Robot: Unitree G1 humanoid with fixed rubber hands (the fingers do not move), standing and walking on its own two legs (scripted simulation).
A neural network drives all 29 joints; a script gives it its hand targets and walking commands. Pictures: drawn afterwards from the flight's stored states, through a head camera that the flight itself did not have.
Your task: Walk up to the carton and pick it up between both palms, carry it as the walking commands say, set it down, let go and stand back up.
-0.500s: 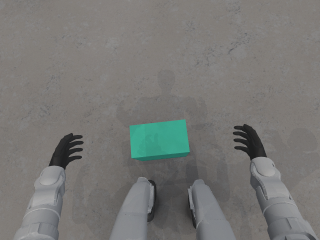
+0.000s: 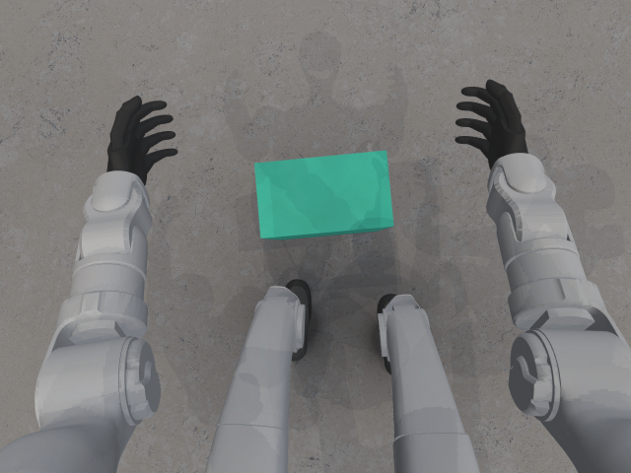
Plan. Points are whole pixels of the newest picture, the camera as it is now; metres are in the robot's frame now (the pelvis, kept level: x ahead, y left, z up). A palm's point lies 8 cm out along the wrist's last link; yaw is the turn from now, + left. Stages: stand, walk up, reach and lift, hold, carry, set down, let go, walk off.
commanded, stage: reach and lift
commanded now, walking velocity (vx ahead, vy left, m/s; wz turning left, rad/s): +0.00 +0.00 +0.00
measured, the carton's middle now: (324, 202) +0.42 +0.04 -0.51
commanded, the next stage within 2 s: none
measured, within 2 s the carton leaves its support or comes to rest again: neither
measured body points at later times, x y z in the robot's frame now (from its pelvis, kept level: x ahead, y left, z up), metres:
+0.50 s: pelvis -0.02 -0.02 -0.09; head +0.31 -0.03 +0.22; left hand +0.41 +0.25 -0.24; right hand +0.46 -0.18 -0.25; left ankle +0.10 +0.11 -0.62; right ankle +0.07 -0.15 -0.62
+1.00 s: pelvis -0.05 +0.00 -0.21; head +0.31 +0.02 +0.05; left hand +0.41 +0.24 -0.41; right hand +0.46 -0.16 -0.41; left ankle +0.09 +0.11 -0.62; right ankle +0.07 -0.15 -0.62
